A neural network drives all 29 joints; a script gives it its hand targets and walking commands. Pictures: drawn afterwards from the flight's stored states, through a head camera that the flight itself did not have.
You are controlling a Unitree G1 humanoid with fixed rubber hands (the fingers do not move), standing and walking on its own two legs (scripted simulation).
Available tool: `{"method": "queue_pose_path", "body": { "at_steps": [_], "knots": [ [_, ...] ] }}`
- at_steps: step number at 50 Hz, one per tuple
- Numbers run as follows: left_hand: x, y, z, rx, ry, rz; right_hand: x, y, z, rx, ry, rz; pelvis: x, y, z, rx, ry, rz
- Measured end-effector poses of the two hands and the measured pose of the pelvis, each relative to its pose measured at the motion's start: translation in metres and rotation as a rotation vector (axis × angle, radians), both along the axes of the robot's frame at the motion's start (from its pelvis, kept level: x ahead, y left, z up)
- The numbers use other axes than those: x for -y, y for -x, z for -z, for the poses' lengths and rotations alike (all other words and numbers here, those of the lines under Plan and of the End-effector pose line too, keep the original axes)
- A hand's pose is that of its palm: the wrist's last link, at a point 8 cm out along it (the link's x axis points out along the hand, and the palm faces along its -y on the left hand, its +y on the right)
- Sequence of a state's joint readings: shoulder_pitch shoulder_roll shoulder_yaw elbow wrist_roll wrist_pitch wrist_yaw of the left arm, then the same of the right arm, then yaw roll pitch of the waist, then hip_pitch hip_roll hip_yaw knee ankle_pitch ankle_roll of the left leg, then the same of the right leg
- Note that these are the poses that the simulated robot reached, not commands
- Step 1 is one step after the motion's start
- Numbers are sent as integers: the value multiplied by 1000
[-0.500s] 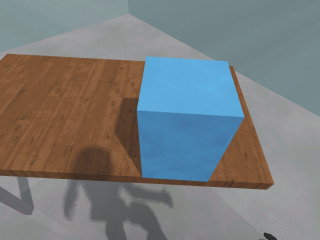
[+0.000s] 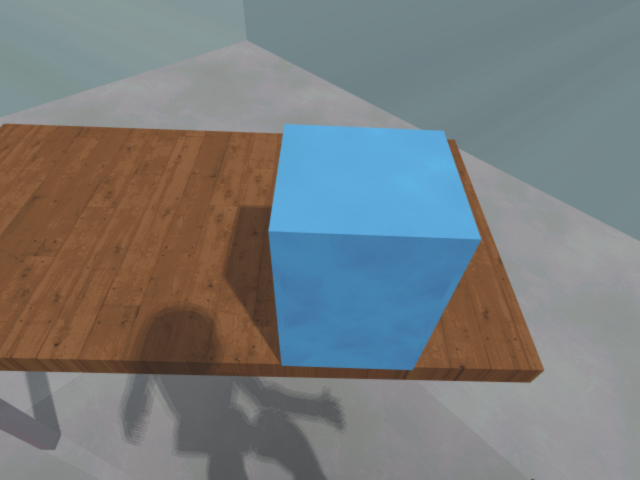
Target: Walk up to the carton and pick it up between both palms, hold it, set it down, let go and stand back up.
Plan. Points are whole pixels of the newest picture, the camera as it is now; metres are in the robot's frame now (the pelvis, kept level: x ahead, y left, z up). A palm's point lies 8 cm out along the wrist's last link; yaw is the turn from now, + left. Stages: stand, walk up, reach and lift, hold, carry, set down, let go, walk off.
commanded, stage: reach and lift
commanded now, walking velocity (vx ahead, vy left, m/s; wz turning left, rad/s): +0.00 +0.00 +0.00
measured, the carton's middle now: (354, 259) +0.40 -0.03 +0.06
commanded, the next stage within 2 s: none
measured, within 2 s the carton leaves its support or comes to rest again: neither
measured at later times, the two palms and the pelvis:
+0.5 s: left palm (144, 448) +0.19 +0.24 -0.09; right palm out of the picture +0.13 -0.30 -0.07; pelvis +0.01 -0.01 -0.01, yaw -6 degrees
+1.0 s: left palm (146, 436) +0.19 +0.23 -0.06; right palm out of the picture +0.15 -0.24 -0.05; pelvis +0.02 -0.01 +0.00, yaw -6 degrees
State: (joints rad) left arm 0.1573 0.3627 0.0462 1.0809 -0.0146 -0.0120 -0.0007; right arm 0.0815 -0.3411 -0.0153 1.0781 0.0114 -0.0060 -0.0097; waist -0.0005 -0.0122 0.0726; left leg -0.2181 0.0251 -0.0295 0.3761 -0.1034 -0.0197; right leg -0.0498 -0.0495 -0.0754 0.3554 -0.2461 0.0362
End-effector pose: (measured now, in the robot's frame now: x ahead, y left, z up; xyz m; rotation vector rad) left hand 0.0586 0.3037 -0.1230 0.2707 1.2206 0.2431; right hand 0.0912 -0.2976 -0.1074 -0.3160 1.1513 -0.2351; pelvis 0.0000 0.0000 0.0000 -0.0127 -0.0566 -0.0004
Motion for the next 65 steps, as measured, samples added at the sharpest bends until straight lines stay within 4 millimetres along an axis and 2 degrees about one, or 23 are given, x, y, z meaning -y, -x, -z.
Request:
{"method": "queue_pose_path", "body": {
  "at_steps": [2, 4, 9, 11, 13, 16, 20, 26, 32, 37, 41, 48, 54, 65],
  "knots": [
    [0, -2, 1, -20, 0, -8, 0, -1, 1, 4, 4, -9, 0, 1, 1, -10, 0, 6],
    [1, -18, 4, -60, -18, 5, 0, -11, 5, 42, -11, -16, 1, 7, 8, -9, -4, 22],
    [22, -92, 9, 8, 1, 100, -7, -44, 6, 172, -46, -29, 2, 18, 27, 30, 0, 47],
    [38, -122, 1, 84, 21, 143, -11, -50, 2, 215, -59, -21, 2, 17, 28, 40, 1, 51],
    [54, -144, -11, 156, 40, 172, -14, -51, -5, 249, -70, -9, 2, 13, 26, 44, 4, 59],
    [72, -159, -26, 219, 60, 194, -16, -47, -17, 290, -87, 13, 3, 4, 20, 39, 5, 73],
    [75, -154, -32, 198, 55, 172, -10, -40, -28, 311, -80, 20, 5, -4, 14, 39, -3, 88],
    [59, -126, -31, 157, 37, 93, -1, -40, -36, 320, -53, -3, 11, -6, 8, 46, -17, 98],
    [48, -114, -44, 237, 28, 58, -17, -53, -39, 377, -91, -44, 16, -5, 4, 34, -21, 92],
    [51, -115, -53, 305, 49, 67, -40, -59, -39, 440, -131, -53, 17, -7, 2, 31, -20, 85],
    [59, -120, -57, 349, 80, 90, -50, -59, -41, 479, -139, -31, 14, -10, 1, 37, -21, 86],
    [71, -133, -63, 433, 125, 111, -54, -55, -50, 522, -124, 6, 9, -16, -1, 41, -21, 102],
    [74, -139, -66, 501, 141, 116, -54, -61, -64, 565, -122, 8, 7, -20, -2, 39, -19, 114],
    [75, -133, -78, 621, 141, 112, -72, -79, -80, 672, -177, -25, 5, -26, -3, 35, -13, 111]
  ]
}}
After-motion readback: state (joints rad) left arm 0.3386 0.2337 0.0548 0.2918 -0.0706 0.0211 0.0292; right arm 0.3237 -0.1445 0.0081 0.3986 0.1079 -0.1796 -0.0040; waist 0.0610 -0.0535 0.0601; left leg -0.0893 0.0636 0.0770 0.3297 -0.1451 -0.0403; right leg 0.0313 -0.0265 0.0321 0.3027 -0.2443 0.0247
